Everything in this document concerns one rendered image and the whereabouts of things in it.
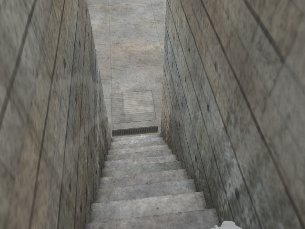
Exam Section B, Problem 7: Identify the robot right shin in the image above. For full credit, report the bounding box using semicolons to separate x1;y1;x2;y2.
221;220;235;226

